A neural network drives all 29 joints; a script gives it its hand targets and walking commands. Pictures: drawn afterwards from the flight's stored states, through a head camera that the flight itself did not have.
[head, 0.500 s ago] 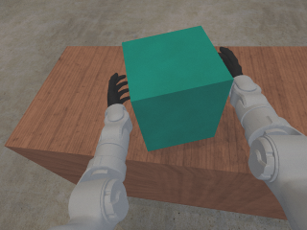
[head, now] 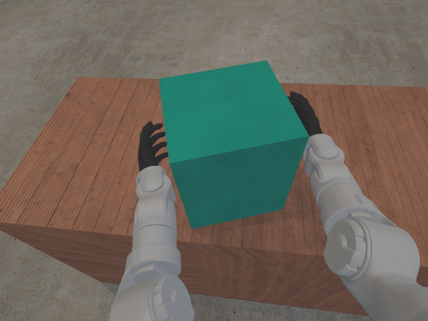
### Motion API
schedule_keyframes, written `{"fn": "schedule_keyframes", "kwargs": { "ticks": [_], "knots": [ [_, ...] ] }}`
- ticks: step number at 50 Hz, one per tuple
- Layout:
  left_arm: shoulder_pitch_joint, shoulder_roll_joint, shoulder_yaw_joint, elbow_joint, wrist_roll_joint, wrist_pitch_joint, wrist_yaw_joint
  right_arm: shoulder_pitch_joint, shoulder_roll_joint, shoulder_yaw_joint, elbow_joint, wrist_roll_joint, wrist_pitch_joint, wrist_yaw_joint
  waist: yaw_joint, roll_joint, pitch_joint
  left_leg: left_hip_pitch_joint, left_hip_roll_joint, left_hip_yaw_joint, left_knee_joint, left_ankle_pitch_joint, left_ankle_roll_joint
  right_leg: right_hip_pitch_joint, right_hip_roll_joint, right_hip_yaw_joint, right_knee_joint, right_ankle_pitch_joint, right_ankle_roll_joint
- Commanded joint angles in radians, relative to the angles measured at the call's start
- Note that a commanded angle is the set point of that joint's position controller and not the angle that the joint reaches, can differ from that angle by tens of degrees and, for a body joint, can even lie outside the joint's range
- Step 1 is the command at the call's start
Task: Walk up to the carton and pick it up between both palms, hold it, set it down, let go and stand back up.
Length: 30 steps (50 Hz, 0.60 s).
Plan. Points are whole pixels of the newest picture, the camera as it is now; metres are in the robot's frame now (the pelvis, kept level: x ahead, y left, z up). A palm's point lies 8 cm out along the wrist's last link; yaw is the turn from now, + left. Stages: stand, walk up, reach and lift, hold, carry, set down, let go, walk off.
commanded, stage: reach and lift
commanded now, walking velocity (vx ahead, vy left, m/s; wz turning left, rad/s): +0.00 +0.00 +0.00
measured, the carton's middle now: (226, 150) +0.46 +0.06 +0.04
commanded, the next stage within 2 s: none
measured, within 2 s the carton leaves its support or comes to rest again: leaves its support in 1.18 s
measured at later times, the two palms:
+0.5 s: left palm (150, 167) +0.38 +0.19 +0.07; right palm (306, 133) +0.47 -0.09 +0.09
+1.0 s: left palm (150, 169) +0.38 +0.19 +0.07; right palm (307, 132) +0.47 -0.09 +0.09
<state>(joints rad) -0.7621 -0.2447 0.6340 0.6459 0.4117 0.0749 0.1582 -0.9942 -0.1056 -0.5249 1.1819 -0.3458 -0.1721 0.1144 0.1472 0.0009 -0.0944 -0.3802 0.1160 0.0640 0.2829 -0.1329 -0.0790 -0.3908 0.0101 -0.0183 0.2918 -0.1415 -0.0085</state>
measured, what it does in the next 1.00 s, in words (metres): stands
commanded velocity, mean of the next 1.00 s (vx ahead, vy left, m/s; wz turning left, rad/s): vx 0.00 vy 0.00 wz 0.00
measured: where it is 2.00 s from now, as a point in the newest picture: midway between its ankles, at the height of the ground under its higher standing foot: outside the picture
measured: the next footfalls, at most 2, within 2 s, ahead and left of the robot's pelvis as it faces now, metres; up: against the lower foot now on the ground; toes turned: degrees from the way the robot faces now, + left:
none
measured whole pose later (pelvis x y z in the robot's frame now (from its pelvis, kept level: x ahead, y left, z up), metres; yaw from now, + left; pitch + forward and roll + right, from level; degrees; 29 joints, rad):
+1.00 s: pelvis -0.01 +0.00 +0.00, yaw +1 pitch +17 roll +0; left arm -0.80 -0.21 0.59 0.74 0.34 0.00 0.20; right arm -1.05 -0.17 -0.43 1.32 -0.27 -0.27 0.06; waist 0.15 -0.01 -0.13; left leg -0.47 0.12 0.10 0.29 -0.10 -0.07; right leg -0.48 0.00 -0.05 0.31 -0.13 -0.02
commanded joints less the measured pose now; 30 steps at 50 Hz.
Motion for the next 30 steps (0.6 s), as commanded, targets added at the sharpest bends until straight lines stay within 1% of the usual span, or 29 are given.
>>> {"fn": "schedule_keyframes", "kwargs": {
  "ticks": [1,2,4,5,6,9,10,11,12,15,16,17,19,21,22,24,27,28,30],
  "knots": [
    [-0.414,-0.281,-0.257,-0.009,0.002,-0.017,-0.089,-0.481,0.364,0.196,-0.03,-0.027,-0.025,0.11,0.043,-0.086,-0.537,0.168,-0.095,0.093,0.068,0.545,0.055,0.357,0.019,-0.067,0.072,0.529,0.03],
    [-0.415,-0.285,-0.262,-0.014,0.001,-0.018,-0.089,-0.484,0.37,0.203,-0.038,-0.021,-0.025,0.11,0.049,-0.089,-0.544,0.156,-0.096,0.095,0.063,0.534,0.06,0.361,0.019,-0.064,0.075,0.54,0.03],
    [-0.419,-0.283,-0.257,-0.008,-0.004,-0.018,-0.091,-0.474,0.378,0.206,-0.035,-0.02,-0.019,0.11,0.044,-0.107,-0.541,0.129,-0.098,0.098,0.051,0.491,0.068,0.385,0.014,-0.061,0.081,0.542,0.034],
    [-0.42,-0.288,-0.26,-0.014,-0.005,-0.022,-0.092,-0.479,0.39,0.215,-0.041,-0.018,-0.021,0.11,0.05,-0.116,-0.552,0.115,-0.1,0.099,0.047,0.488,0.071,0.405,0.011,-0.06,0.089,0.569,0.036],
    [-0.427,-0.28,-0.255,-0.007,-0.009,-0.025,-0.093,-0.48,0.389,0.212,-0.042,-0.014,-0.021,0.108,0.041,-0.12,-0.551,0.107,-0.1,0.101,0.044,0.48,0.075,0.407,0.01,-0.059,0.093,0.574,0.039],
    [-0.432,-0.283,-0.253,-0.006,-0.006,-0.025,-0.096,-0.467,0.388,0.202,-0.03,-0.023,-0.017,0.106,0.037,-0.123,-0.544,0.104,-0.099,0.101,0.036,0.446,0.078,0.412,0.006,-0.059,0.093,0.558,0.039],
    [-0.438,-0.281,-0.255,-0.013,-0.004,-0.025,-0.095,-0.466,0.392,0.208,-0.037,-0.018,-0.016,0.107,0.043,-0.118,-0.553,0.112,-0.099,0.105,0.034,0.448,0.079,0.408,0.008,-0.059,0.091,0.544,0.038],
    [-0.44,-0.285,-0.26,-0.01,-0.009,-0.024,-0.095,-0.465,0.387,0.199,-0.035,-0.021,-0.015,0.108,0.035,-0.123,-0.559,0.118,-0.098,0.105,0.035,0.442,0.08,0.4,0.009,-0.061,0.091,0.534,0.039],
    [-0.437,-0.28,-0.255,0.001,-0.011,-0.022,-0.093,-0.47,0.381,0.199,-0.036,-0.019,-0.015,0.109,0.041,-0.128,-0.553,0.116,-0.097,0.107,0.034,0.439,0.081,0.393,0.011,-0.058,0.089,0.524,0.039],
    [-0.442,-0.278,-0.253,-0.006,-0.003,-0.018,-0.089,-0.456,0.383,0.192,-0.024,-0.022,-0.011,0.109,0.041,-0.109,-0.551,0.123,-0.099,0.109,0.035,0.438,0.081,0.38,0.009,-0.061,0.084,0.5,0.036],
    [-0.448,-0.277,-0.258,-0.007,-0.008,-0.019,-0.088,-0.467,0.383,0.196,-0.032,-0.018,-0.013,0.11,0.042,-0.114,-0.561,0.128,-0.099,0.108,0.036,0.44,0.083,0.376,0.011,-0.059,0.085,0.5,0.035],
    [-0.446,-0.282,-0.261,-0.011,-0.008,-0.019,-0.085,-0.467,0.379,0.198,-0.027,-0.015,-0.014,0.111,0.042,-0.1,-0.564,0.133,-0.096,0.108,0.039,0.45,0.082,0.366,0.011,-0.06,0.088,0.501,0.032],
    [-0.447,-0.292,-0.274,-0.013,-0.016,-0.016,-0.082,-0.468,0.373,0.19,-0.023,-0.017,-0.015,0.114,0.032,-0.098,-0.566,0.157,-0.095,0.106,0.045,0.467,0.078,0.335,0.02,-0.068,0.082,0.479,0.028],
    [-0.44,-0.282,-0.267,-0.003,-0.009,-0.013,-0.078,-0.46,0.368,0.19,-0.006,-0.015,-0.013,0.113,0.038,-0.105,-0.554,0.171,-0.092,0.107,0.046,0.463,0.076,0.32,0.023,-0.067,0.074,0.457,0.027],
    [-0.435,-0.283,-0.261,-0.001,-0.007,-0.012,-0.08,-0.458,0.366,0.194,-0.004,-0.013,-0.011,0.113,0.045,-0.106,-0.544,0.167,-0.091,0.104,0.048,0.476,0.077,0.321,0.021,-0.067,0.076,0.463,0.027],
    [-0.439,-0.289,-0.275,-0.01,-0.015,-0.014,-0.077,-0.467,0.369,0.197,-0.006,-0.011,-0.014,0.114,0.039,-0.104,-0.556,0.153,-0.093,0.106,0.047,0.461,0.078,0.333,0.02,-0.062,0.08,0.476,0.025],
    [-0.442,-0.291,-0.283,-0.008,-0.02,-0.011,-0.076,-0.479,0.367,0.207,-0.004,-0.004,-0.019,0.114,0.046,-0.1,-0.566,0.177,-0.091,0.104,0.055,0.489,0.073,0.314,0.024,-0.066,0.078,0.467,0.024],
    [-0.447,-0.29,-0.284,-0.007,-0.022,-0.013,-0.074,-0.479,0.364,0.207,0.007,-0.002,-0.019,0.115,0.041,-0.1,-0.557,0.181,-0.09,0.103,0.057,0.489,0.073,0.305,0.025,-0.068,0.076,0.463,0.024],
    [-0.448,-0.297,-0.292,-0.015,-0.025,-0.017,-0.072,-0.474,0.357,0.21,0.014,-0.004,-0.024,0.112,0.041,-0.098,-0.569,0.189,-0.086,0.1,0.063,0.512,0.068,0.3,0.027,-0.067,0.078,0.481,0.021]
  ]
}}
